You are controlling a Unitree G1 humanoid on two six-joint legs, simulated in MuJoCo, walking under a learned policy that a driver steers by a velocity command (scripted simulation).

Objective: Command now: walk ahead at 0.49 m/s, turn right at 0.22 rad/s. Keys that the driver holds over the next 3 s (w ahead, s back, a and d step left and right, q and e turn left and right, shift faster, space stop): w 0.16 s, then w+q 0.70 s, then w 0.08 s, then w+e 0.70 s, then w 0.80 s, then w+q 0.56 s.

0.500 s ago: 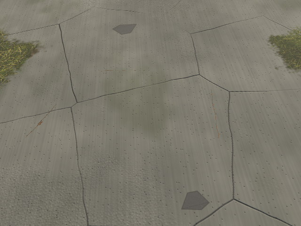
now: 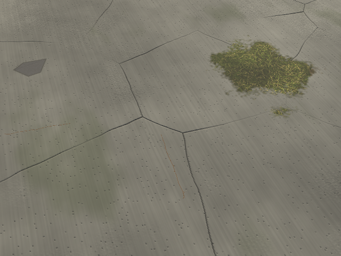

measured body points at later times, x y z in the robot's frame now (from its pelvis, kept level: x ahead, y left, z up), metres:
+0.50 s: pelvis +0.26 -0.04 +0.00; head +0.28 -0.05 +0.45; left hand +0.28 +0.22 -0.13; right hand +0.35 -0.30 -0.14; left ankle +0.29 +0.10 -0.66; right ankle +0.25 -0.12 -0.74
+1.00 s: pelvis +0.51 +0.06 +0.00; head +0.54 +0.08 +0.45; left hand +0.52 +0.34 -0.13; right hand +0.66 -0.17 -0.13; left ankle +0.50 +0.09 -0.74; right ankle +0.60 -0.09 -0.66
